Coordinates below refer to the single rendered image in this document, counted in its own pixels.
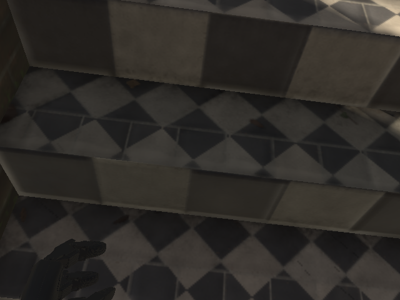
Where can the robot left hand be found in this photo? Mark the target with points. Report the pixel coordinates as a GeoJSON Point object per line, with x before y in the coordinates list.
{"type": "Point", "coordinates": [48, 280]}

